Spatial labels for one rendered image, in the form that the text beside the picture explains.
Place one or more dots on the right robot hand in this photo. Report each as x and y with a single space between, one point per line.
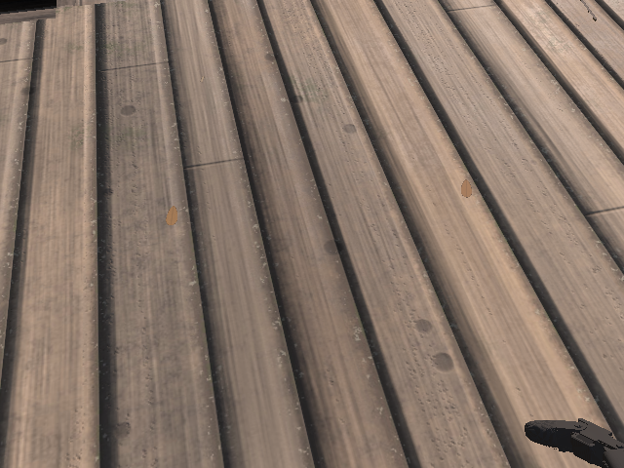
585 439

